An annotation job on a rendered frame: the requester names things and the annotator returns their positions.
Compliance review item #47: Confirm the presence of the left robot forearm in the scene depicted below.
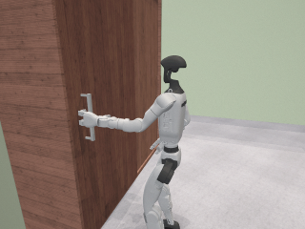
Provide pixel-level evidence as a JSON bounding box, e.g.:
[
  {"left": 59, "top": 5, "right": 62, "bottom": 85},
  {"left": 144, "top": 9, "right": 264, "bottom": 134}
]
[{"left": 95, "top": 115, "right": 142, "bottom": 133}]

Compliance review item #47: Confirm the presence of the robot thigh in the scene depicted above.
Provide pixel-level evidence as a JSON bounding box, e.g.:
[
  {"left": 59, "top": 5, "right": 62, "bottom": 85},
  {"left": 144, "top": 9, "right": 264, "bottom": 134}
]
[
  {"left": 156, "top": 157, "right": 170, "bottom": 198},
  {"left": 143, "top": 160, "right": 174, "bottom": 220}
]

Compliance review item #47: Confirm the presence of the left robot upper arm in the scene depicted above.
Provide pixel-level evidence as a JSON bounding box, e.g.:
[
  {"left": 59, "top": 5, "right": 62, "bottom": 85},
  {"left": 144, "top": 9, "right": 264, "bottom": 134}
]
[{"left": 134, "top": 94, "right": 176, "bottom": 133}]

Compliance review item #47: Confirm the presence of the right robot thigh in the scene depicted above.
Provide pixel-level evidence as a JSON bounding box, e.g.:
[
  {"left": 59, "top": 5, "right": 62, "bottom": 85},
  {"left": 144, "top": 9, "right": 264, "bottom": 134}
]
[{"left": 156, "top": 157, "right": 170, "bottom": 198}]

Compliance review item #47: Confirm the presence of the left robot hand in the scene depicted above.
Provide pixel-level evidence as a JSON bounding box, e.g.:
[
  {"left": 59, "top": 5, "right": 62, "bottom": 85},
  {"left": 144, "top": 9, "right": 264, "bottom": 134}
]
[{"left": 78, "top": 109, "right": 111, "bottom": 128}]

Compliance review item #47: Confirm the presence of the right robot hand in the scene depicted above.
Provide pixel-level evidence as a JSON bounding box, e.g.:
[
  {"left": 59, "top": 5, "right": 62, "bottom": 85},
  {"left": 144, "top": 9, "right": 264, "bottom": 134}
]
[{"left": 150, "top": 138, "right": 164, "bottom": 154}]

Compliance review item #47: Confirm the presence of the left robot thigh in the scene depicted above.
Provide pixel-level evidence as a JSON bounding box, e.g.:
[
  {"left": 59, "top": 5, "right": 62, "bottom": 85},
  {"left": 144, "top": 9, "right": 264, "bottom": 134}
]
[{"left": 143, "top": 160, "right": 174, "bottom": 220}]

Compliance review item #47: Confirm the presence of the right robot upper arm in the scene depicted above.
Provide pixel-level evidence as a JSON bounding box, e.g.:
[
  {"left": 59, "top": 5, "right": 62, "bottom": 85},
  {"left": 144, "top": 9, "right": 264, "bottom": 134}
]
[{"left": 183, "top": 90, "right": 191, "bottom": 127}]

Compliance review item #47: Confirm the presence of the wardrobe door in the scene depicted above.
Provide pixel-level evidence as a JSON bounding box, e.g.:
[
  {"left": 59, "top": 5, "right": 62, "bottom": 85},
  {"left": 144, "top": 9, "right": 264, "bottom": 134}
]
[
  {"left": 54, "top": 0, "right": 137, "bottom": 229},
  {"left": 132, "top": 0, "right": 158, "bottom": 171}
]

